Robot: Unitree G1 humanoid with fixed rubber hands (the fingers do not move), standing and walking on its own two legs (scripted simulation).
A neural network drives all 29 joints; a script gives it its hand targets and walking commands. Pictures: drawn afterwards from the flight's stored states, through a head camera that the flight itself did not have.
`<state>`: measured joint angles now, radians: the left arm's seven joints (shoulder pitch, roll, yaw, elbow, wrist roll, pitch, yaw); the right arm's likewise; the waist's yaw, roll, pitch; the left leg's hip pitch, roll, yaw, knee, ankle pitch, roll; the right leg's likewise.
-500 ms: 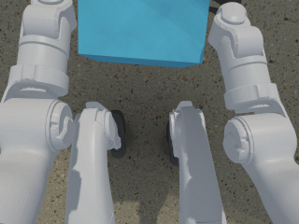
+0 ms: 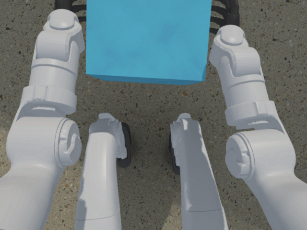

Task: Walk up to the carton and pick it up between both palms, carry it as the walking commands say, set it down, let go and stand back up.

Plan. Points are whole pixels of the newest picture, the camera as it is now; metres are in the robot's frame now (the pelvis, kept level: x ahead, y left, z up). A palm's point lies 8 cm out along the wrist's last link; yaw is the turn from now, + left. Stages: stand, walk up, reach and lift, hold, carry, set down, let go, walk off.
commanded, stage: reach and lift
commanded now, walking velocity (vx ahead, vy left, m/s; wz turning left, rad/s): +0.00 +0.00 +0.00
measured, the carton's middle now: (148, 38) +0.54 +0.00 -0.13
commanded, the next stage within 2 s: none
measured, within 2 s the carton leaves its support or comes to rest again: neither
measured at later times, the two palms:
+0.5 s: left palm (48, 7) +0.52 +0.16 +0.03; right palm (247, 24) +0.49 -0.16 +0.03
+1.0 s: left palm out of the picture +0.49 +0.15 +0.11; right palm (287, 10) +0.46 -0.16 +0.10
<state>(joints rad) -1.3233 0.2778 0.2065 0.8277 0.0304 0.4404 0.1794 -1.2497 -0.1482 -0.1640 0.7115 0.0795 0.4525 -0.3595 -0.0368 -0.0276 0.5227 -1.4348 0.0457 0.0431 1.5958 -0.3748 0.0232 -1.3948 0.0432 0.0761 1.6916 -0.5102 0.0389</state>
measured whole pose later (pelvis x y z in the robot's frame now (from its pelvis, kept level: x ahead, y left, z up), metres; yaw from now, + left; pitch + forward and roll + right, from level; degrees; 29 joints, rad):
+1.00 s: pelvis +0.01 +0.00 +0.13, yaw -1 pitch +2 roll +1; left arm -1.08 0.18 0.21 0.75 0.09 0.46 0.18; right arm -1.01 -0.07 -0.18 0.67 0.01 0.45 -0.33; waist -0.02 -0.03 0.51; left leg -0.86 0.04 0.04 1.08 -0.25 0.01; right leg -0.83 0.04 0.08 1.15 -0.35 0.03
